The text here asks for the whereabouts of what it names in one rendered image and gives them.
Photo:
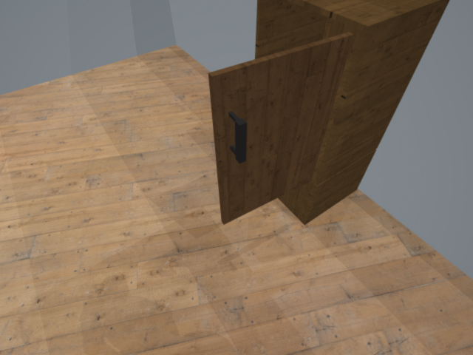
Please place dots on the handle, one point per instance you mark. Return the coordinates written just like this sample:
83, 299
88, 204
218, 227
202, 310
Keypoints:
240, 138

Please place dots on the cupboard door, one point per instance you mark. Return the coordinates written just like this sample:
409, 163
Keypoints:
286, 99

